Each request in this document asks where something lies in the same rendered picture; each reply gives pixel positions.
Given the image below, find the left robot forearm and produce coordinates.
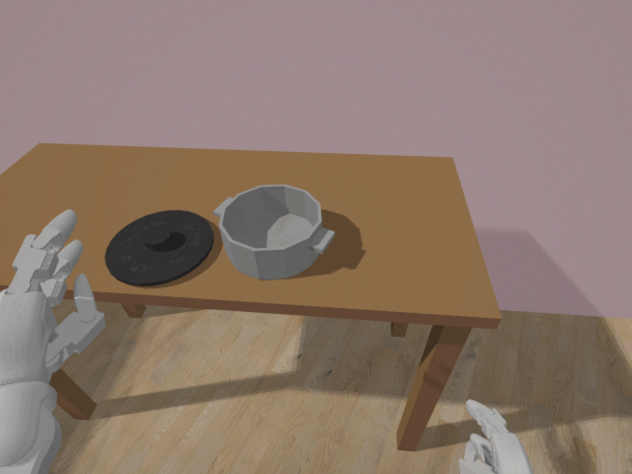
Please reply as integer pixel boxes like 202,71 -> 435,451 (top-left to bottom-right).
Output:
0,381 -> 61,474

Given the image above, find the pot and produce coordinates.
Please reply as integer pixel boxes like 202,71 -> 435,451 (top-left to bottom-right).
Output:
213,185 -> 335,280

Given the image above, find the table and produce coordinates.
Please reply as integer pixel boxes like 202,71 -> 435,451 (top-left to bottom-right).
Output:
0,143 -> 502,451

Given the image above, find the right robot hand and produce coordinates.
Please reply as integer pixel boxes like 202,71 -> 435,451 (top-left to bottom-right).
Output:
459,400 -> 533,474

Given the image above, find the knob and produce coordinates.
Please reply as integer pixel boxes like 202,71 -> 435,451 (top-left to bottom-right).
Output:
142,226 -> 173,250

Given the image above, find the left robot hand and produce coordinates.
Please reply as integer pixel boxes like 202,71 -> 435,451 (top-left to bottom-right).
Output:
0,209 -> 106,386

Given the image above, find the lid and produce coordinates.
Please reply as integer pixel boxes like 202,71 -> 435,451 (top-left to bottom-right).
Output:
105,210 -> 214,286

